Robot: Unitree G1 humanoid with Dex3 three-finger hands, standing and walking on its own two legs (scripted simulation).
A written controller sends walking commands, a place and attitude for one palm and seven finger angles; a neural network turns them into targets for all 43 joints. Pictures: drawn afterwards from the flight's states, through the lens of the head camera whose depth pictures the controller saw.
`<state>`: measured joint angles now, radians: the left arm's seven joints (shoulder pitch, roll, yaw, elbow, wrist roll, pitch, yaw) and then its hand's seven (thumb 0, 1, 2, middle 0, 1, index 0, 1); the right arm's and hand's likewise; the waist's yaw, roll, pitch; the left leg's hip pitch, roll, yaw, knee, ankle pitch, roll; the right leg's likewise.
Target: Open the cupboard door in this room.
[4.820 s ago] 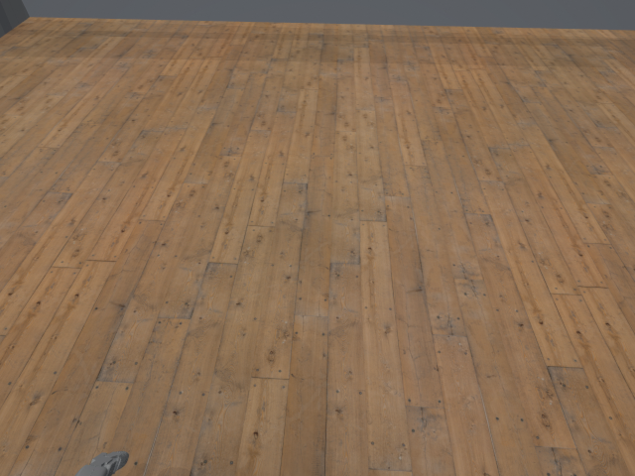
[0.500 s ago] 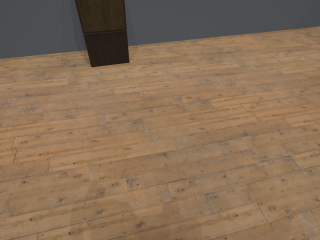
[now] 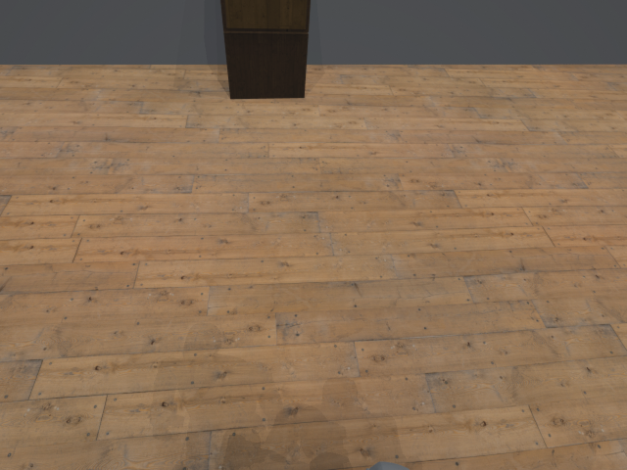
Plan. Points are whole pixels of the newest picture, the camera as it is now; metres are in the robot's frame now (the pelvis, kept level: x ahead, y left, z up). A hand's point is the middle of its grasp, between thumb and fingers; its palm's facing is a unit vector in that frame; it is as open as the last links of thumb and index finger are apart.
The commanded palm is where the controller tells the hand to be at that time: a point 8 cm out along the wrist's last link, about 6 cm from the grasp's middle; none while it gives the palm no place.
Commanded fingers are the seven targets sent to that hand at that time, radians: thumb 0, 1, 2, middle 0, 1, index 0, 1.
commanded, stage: turn or walk to find it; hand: left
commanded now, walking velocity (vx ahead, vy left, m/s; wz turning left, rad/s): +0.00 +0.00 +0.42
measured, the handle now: out of the picture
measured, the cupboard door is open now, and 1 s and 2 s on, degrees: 0 0 0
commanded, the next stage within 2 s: stand and wait in 1.20 s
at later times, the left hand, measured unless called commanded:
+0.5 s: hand out of the picture +0.01 +0.16 -0.13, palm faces +0.25 -0.92 -0.29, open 7.3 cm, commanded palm none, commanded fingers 0.00 0.90 0.90 -0.20 -0.30 -0.20 -0.30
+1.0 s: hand out of the picture -0.13 +0.21 -0.16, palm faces +0.48 -0.85 -0.23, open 7.3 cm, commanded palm none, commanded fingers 0.00 0.90 0.90 -0.20 -0.30 -0.20 -0.30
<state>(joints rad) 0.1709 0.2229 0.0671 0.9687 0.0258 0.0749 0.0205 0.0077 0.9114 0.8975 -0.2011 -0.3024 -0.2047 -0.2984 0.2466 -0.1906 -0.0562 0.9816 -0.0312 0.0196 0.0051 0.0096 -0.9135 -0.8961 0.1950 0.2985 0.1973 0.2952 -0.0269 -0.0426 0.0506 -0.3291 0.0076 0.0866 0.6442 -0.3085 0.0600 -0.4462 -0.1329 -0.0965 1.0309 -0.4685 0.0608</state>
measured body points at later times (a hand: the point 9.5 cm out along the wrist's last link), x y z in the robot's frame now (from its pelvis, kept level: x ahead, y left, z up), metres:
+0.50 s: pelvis -0.03 -0.05 +0.01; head +0.00 -0.08 +0.46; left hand -0.01 +0.20 -0.11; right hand +0.07 -0.30 -0.15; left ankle -0.04 +0.08 -0.65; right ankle -0.01 -0.15 -0.73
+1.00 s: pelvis -0.08 +0.00 +0.02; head -0.07 +0.03 +0.46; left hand -0.16 +0.25 -0.14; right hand +0.12 -0.18 -0.11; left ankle -0.10 +0.07 -0.73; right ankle -0.03 -0.16 -0.65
